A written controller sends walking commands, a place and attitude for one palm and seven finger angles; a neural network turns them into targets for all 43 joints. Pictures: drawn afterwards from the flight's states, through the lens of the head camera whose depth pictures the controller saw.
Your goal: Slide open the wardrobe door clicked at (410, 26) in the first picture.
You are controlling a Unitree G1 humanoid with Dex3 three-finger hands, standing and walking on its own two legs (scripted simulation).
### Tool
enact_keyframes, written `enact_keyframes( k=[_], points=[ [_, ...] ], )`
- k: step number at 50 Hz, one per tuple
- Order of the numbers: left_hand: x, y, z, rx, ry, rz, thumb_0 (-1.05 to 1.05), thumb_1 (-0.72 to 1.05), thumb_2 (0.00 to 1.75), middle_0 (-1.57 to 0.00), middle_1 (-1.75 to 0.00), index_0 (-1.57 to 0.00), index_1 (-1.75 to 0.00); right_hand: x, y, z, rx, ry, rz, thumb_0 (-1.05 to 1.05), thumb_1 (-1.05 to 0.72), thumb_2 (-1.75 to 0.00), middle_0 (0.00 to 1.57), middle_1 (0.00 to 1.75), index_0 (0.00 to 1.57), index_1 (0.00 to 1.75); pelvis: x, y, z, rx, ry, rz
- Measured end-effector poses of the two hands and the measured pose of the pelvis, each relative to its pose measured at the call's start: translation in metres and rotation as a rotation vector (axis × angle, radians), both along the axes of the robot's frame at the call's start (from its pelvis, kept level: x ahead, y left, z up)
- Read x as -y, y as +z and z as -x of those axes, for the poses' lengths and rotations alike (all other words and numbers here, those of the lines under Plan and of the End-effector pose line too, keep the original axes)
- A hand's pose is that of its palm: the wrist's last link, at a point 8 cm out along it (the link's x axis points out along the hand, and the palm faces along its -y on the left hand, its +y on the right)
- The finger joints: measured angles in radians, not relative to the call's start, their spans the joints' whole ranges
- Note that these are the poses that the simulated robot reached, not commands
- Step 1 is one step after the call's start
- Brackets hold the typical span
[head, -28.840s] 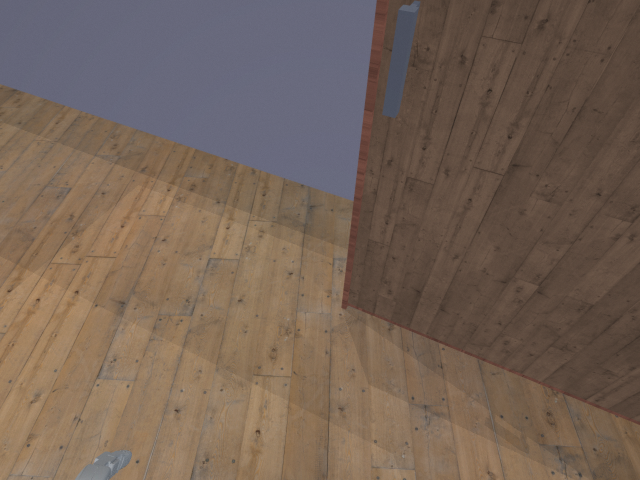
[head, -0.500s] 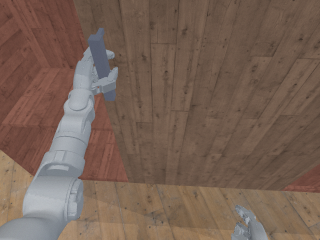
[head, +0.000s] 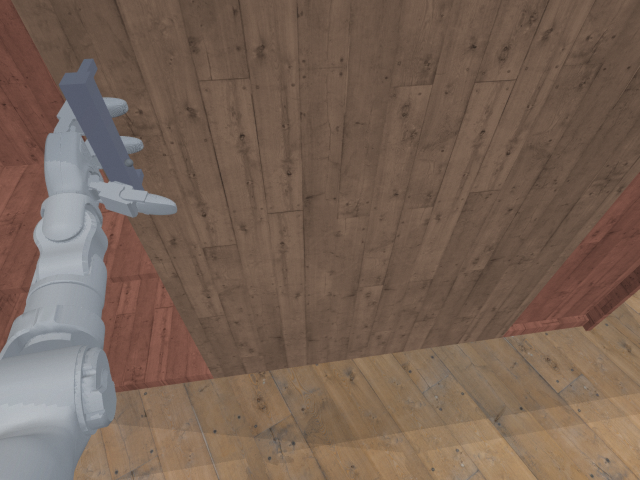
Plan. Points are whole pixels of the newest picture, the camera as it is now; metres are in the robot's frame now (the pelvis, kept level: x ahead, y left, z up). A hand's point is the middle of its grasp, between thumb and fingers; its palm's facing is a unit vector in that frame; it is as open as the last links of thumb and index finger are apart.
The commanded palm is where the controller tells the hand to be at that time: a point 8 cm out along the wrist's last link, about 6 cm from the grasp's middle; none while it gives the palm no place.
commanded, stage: slip the hand off the handle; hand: left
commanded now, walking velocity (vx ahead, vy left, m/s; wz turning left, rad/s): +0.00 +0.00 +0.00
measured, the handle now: (113, 138) +0.49 +0.26 +0.18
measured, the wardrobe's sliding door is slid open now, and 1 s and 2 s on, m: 0.58 0.58 0.58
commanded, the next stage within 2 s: draw the hand back to the body in 1.38 s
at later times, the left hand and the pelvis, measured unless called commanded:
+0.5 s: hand (103, 165) +0.45 +0.26 +0.17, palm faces +0.18 -0.98 -0.04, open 14.3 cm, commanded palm +0.41 +0.33 +0.16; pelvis +0.03 +0.05 +0.00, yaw +0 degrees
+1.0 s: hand (56, 211) +0.38 +0.29 +0.16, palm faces +0.23 -0.97 -0.04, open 14.7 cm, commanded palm +0.34 +0.34 +0.16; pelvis +0.04 +0.05 +0.00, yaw +1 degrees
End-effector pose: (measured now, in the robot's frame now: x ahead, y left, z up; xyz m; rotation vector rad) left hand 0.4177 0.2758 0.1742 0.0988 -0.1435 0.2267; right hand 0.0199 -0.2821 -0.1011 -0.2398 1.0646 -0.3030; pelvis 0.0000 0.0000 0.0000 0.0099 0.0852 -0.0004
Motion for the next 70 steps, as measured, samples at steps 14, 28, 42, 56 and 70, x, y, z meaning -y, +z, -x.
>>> enact_keyframes(
  k=[14,28,42,56,70],
  points=[
    [-0.015,-0.002,-0.004,0.024,-0.072,0.033,-0.01,-0.56,0.20,-0.49,-1.25,-0.30,-1.19,-0.065,0.017,-0.110,0.228,0.125,-0.033,0.02,-0.91,-0.90,0.20,0.30,0.20,0.30,-0.033,0.003,-0.022,0.007,-0.002,0.014],
    [-0.046,-0.007,0.002,-0.009,-0.016,0.034,-0.01,-0.56,0.20,-0.48,-1.20,-0.34,-1.20,-0.104,0.032,-0.153,0.294,0.177,-0.033,0.01,-0.90,-0.90,0.20,0.30,0.21,0.30,-0.056,0.003,-0.033,0.014,0.005,0.023],
    [-0.083,0.003,0.035,0.038,-0.003,0.003,-0.02,-0.56,0.20,-0.30,-1.17,-0.27,-1.17,-0.095,0.011,-0.115,0.163,0.150,-0.042,0.02,-0.90,-0.90,0.20,0.30,0.21,0.30,-0.059,0.003,-0.041,0.023,0.022,0.033],
    [-0.070,-0.010,0.100,0.035,0.078,0.007,-0.02,-0.56,0.20,-0.26,-1.16,-0.25,-1.16,-0.095,0.034,-0.176,0.380,0.243,-0.057,0.02,-0.91,-0.90,0.20,0.30,0.20,0.30,-0.040,0.003,-0.035,0.070,0.027,0.019],
    [-0.053,-0.010,0.145,-0.001,0.038,0.017,-0.01,-0.56,0.20,-0.26,-1.16,-0.25,-1.16,-0.095,0.048,-0.211,0.505,0.304,-0.084,0.02,-0.90,-0.90,0.20,0.30,0.20,0.30,-0.023,0.004,-0.036,0.095,0.047,0.013]
  ],
)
